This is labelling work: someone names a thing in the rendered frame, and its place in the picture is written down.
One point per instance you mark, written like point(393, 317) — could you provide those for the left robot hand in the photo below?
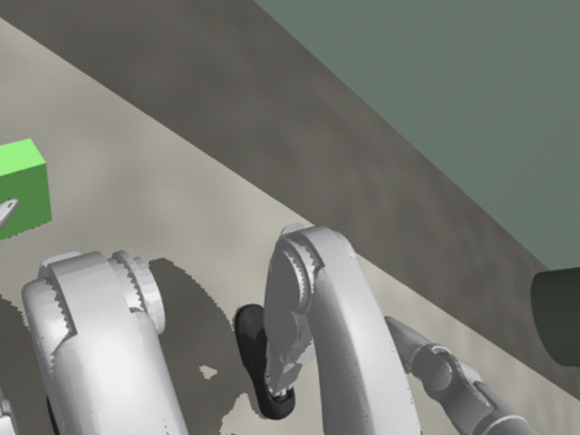
point(7, 209)

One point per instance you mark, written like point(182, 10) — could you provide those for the right robot hand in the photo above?
point(407, 341)

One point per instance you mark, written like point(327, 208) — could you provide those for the right robot arm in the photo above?
point(473, 407)

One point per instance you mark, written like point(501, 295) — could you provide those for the right robot foot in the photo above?
point(252, 342)

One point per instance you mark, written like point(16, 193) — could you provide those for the left robot arm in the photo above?
point(8, 423)

